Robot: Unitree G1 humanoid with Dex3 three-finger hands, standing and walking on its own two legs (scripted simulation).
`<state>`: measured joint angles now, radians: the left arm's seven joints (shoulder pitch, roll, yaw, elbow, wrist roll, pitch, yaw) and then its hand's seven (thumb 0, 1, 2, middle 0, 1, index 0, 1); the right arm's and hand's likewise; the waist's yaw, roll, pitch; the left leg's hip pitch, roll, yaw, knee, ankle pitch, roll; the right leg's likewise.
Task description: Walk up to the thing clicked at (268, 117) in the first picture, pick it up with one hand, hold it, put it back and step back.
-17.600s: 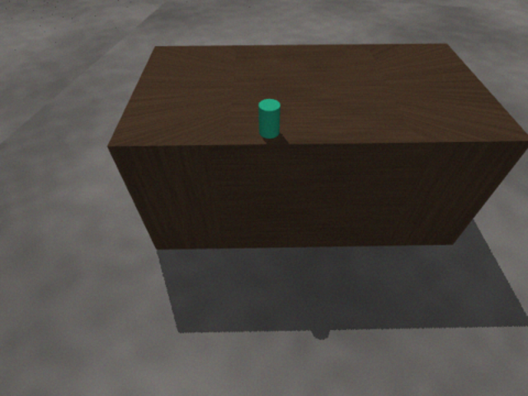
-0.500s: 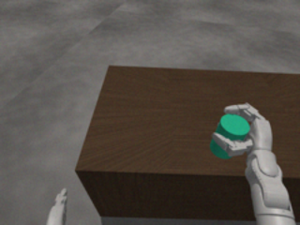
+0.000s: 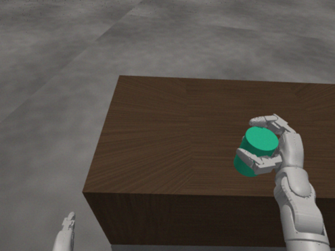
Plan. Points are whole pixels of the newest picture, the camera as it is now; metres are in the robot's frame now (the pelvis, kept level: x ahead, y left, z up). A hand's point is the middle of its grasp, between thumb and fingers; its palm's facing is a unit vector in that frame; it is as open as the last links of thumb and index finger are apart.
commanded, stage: hold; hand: right
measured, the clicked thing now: (253, 152) +0.32 -0.17 +0.11
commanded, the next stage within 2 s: crouch in 1.06 s
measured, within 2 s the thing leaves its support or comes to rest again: neither
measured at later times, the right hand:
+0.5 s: hand (257, 147) +0.32 -0.17 +0.13, palm faces +0.18 +0.98 -0.02, open 9.7 cm
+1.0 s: hand (257, 146) +0.32 -0.17 +0.13, palm faces +0.19 +0.98 -0.02, open 9.7 cm
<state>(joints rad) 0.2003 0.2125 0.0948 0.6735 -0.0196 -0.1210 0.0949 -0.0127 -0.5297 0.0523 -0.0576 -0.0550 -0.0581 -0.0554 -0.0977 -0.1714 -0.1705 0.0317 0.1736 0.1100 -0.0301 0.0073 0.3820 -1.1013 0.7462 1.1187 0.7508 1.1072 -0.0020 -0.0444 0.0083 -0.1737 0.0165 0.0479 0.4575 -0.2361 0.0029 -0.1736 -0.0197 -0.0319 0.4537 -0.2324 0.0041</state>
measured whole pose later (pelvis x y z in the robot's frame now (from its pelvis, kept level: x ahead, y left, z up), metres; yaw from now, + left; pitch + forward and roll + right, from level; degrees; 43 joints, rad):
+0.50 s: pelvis +0.00 +0.00 +0.00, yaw +0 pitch -3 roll +0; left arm 0.20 0.21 0.09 0.66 -0.02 -0.13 0.09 -0.01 -0.53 0.05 -0.06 -0.05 -0.06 -0.05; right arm -0.09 -0.17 -0.17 0.03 0.17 0.13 -0.03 0.01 0.38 -1.10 0.75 1.12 0.75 1.11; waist 0.00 -0.04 0.01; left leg -0.17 0.02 0.05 0.45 -0.23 0.00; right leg -0.17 -0.02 -0.03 0.45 -0.23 0.00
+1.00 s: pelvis +0.00 +0.00 +0.00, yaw +0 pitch -3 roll +0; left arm 0.21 0.20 0.09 0.64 -0.02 -0.12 0.08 -0.01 -0.53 0.05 -0.06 -0.05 -0.06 -0.05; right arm -0.08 -0.17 -0.18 0.02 0.17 0.15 -0.03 0.01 0.38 -1.10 0.75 1.12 0.75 1.11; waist 0.00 -0.05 0.00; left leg -0.16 0.01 0.05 0.44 -0.24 0.00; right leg -0.16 -0.02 -0.03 0.44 -0.23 0.01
